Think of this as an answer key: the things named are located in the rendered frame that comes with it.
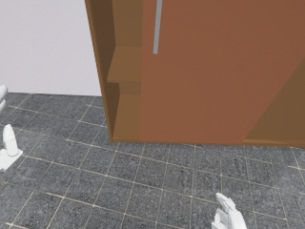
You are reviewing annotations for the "robot right hand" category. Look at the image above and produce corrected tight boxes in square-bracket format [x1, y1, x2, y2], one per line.
[212, 193, 247, 229]

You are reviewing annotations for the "robot left hand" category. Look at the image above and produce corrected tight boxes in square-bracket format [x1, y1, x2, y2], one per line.
[0, 85, 23, 173]

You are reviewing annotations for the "wardrobe door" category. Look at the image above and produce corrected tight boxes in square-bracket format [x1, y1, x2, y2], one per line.
[245, 57, 305, 141]
[139, 0, 305, 144]

